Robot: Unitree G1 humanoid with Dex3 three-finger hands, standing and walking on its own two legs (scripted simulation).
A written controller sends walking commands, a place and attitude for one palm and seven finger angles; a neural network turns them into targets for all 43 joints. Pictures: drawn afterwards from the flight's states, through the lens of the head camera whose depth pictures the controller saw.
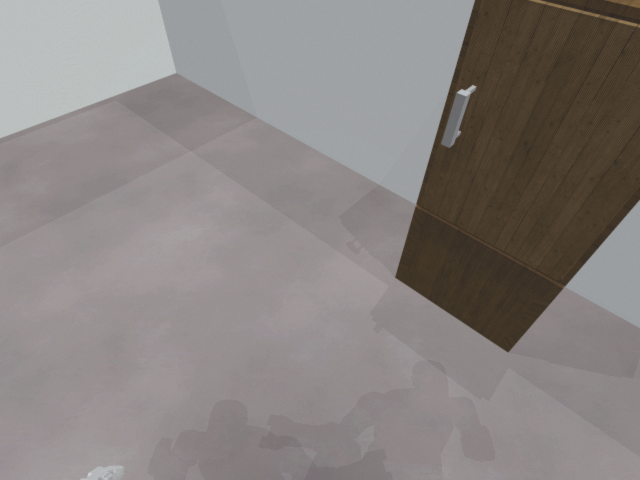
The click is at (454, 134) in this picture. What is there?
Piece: cupboard door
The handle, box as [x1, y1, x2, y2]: [441, 85, 476, 147]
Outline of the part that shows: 476,86 472,85 466,90 461,89 456,93 441,142 442,144 449,147 453,144 455,138 459,135 460,131 458,130 469,95 475,89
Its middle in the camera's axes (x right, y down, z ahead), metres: +0.33 -0.29 +0.93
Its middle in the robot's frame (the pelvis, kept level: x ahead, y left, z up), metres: +0.91 -0.29 +0.00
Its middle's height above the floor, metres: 0.77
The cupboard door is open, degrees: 0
